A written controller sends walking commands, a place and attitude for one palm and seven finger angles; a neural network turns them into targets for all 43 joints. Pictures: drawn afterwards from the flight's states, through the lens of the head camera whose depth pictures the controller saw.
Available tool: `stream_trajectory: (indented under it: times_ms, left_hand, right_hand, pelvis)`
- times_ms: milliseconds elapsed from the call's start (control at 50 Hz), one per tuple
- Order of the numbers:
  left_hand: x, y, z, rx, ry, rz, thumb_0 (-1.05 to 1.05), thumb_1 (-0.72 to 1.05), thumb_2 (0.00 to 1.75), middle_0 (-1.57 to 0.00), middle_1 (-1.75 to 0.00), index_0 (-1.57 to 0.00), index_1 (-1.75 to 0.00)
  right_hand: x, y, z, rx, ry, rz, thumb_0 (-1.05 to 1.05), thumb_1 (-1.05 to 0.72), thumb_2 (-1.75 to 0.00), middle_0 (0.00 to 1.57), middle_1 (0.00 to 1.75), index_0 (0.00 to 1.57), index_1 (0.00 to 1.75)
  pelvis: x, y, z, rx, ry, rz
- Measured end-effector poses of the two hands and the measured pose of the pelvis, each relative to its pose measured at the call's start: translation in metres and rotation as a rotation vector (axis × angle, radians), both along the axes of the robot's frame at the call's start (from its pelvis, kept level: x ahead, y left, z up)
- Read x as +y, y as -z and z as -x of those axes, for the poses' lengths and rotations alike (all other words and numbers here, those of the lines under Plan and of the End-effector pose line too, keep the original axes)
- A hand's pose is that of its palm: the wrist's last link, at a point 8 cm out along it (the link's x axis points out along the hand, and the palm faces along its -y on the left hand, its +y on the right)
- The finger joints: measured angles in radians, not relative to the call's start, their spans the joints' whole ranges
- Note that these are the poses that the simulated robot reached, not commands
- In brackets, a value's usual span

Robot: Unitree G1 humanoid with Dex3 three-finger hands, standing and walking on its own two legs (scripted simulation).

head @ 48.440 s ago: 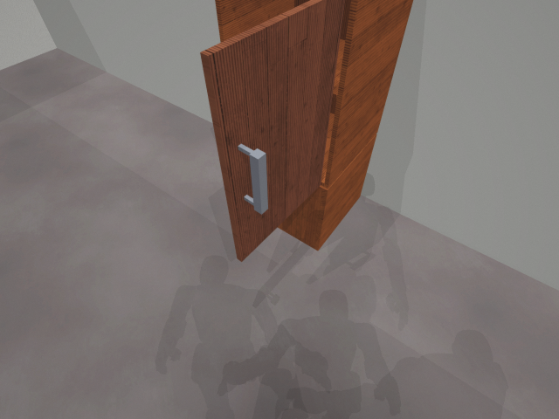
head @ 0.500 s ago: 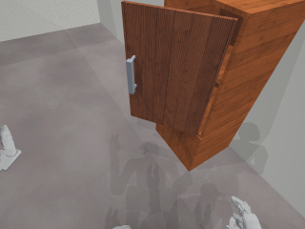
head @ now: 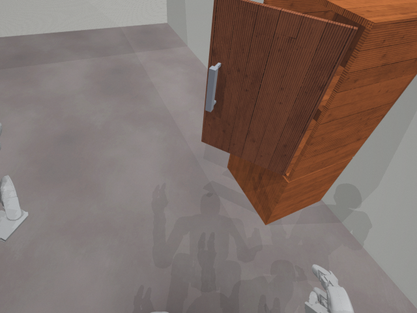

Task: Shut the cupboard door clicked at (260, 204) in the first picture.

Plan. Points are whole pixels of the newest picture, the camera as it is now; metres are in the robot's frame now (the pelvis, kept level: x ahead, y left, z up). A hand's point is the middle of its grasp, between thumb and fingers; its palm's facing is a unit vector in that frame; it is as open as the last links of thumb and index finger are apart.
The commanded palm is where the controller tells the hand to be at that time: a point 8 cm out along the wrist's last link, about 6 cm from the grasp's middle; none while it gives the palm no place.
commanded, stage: stop stepping back and stand still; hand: left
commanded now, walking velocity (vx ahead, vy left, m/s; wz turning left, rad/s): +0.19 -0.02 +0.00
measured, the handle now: (213, 87) +0.83 +0.06 -0.02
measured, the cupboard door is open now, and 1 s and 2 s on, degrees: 38 38 38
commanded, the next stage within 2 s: let the arm hang, fingers relaxed in 0.68 s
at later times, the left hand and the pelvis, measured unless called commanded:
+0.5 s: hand out of the picture +0.13 +0.26 +0.18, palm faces +0.41 -0.82 -0.41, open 7.4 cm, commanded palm +0.07 +0.30 +0.19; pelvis -0.09 +0.01 +0.01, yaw -4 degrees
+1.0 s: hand out of the picture +0.08 +0.19 -0.10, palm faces -0.09 -0.95 -0.29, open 7.4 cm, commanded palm none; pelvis -0.09 +0.01 +0.00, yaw -4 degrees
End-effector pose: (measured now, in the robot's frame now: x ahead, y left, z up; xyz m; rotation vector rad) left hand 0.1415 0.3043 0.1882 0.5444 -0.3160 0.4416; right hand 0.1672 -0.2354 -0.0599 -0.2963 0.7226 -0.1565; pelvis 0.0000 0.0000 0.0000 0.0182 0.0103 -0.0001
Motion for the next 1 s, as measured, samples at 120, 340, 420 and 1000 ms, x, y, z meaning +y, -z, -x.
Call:
stream_trajectory:
  times_ms: [120,340,420,1000]
  left_hand:
    - [0.019,0.001,0.019,-0.044,0.009,0.015,0.01,0.88,0.9,-0.21,-0.3,-0.21,-0.31]
    - [-0.014,-0.01,0.052,-0.014,0.08,0.052,0.02,0.89,0.9,-0.2,-0.3,-0.2,-0.3]
    - [-0.014,-0.014,0.056,0.001,0.095,0.045,0.02,0.89,0.9,-0.21,-0.3,-0.21,-0.31]
    - [-0.064,0.259,0.076,1.144,0.105,0.4,0.01,0.9,0.9,-0.19,-0.3,-0.19,-0.3]
  right_hand:
    - [0.03,-0.011,0.014,-0.128,-0.018,-0.041,0.02,-0.9,-0.9,0.2,0.3,0.2,0.3]
    - [0.022,0.005,0.113,-0.031,0.025,-0.094,0.01,-0.89,-0.9,0.2,0.3,0.2,0.3]
    - [-0.001,0.01,0.156,0.065,0.115,-0.065,0.02,-0.9,-0.9,0.2,0.3,0.2,0.3]
    - [-0.005,0.051,0.149,0.204,0.085,-0.112,0.01,-0.9,-0.9,0.2,0.3,0.2,0.3]
  pelvis:
    - [0.013,0.004,0.043,-0.019,0.01,0.035]
    - [0.004,-0.004,0.089,-0.001,0.061,0.025]
    - [0.004,-0.01,0.093,-0.009,0.084,0.005]
    - [0.015,0.002,0.092,-0.005,0.071,-0.007]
